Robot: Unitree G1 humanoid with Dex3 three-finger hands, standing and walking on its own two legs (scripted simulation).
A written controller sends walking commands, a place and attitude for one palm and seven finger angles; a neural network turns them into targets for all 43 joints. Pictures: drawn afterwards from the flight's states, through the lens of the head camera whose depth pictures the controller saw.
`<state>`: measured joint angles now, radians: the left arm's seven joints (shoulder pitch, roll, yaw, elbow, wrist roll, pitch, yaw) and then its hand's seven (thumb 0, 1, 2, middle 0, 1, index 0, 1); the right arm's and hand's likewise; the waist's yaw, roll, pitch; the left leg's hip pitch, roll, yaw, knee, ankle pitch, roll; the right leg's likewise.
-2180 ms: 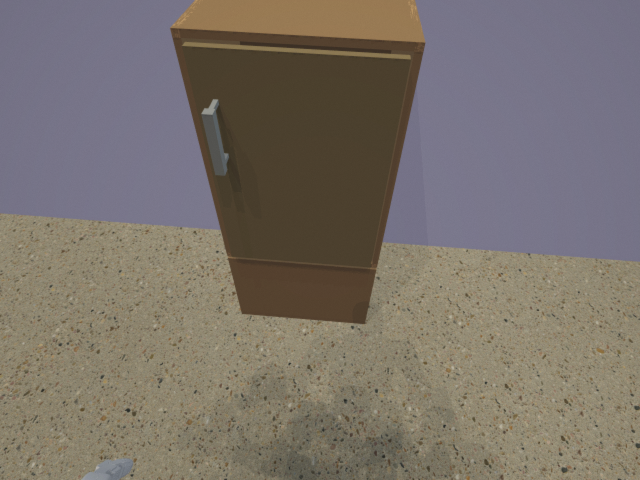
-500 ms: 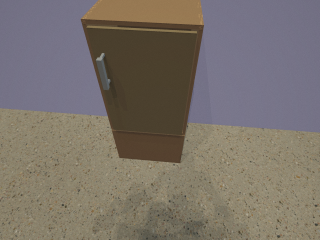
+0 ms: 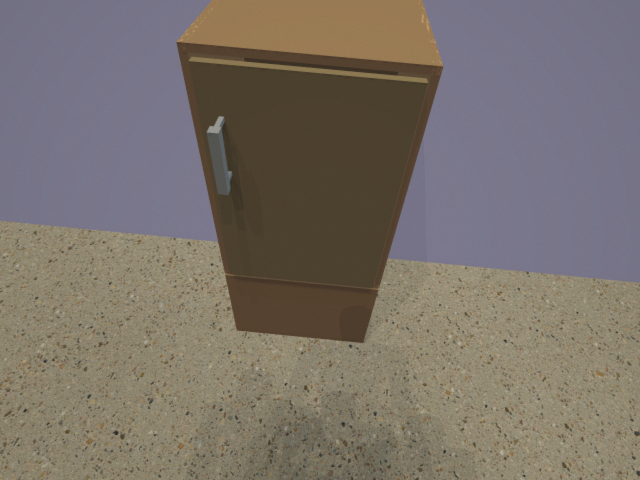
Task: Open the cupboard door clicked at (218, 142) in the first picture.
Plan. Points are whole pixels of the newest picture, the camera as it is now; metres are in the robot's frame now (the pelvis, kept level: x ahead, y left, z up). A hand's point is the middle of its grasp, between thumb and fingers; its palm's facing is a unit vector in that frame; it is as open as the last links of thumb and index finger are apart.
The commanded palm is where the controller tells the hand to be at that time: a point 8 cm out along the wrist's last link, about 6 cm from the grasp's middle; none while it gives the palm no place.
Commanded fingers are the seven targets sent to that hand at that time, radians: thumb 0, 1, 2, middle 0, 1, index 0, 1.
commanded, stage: take the last steps up to it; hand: left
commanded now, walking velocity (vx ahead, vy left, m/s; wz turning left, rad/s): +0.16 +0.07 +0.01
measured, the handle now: (222, 156) +0.67 +0.23 +0.02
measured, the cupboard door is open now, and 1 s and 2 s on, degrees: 0 0 0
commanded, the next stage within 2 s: come to a stop and stand still in 0.10 s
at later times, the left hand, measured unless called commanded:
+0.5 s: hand (200, 449) +0.20 +0.18 -0.17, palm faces +0.05 -0.97 -0.22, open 7.3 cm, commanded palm none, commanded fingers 0.00 0.90 0.90 -0.20 -0.30 -0.20 -0.30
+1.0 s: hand out of the picture +0.07 +0.24 -0.17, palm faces +0.04 -0.98 -0.19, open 7.4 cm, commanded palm none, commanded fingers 0.00 0.90 0.90 -0.20 -0.30 -0.20 -0.30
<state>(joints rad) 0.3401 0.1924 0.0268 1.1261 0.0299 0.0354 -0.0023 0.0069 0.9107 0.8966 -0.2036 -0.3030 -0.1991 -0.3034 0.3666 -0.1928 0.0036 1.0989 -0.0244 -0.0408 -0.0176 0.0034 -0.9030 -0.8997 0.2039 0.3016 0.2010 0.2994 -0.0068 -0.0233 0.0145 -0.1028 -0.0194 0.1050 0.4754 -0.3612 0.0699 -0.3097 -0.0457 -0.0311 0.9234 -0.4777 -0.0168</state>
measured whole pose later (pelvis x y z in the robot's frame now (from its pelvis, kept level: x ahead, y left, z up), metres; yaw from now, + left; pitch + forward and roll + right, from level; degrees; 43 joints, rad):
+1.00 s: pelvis +0.09 +0.05 +0.01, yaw +1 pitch +1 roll -1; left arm 0.31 0.21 0.06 1.07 0.02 0.07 0.00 0.01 0.91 0.90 -0.20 -0.30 -0.19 -0.30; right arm 0.21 -0.16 -0.03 1.02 -0.03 0.00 -0.04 0.00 -0.91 -0.90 0.21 0.30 0.20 0.30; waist -0.01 -0.03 0.04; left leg -0.25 0.05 0.07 0.42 -0.18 0.01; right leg -0.28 -0.03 -0.01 0.75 -0.44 0.04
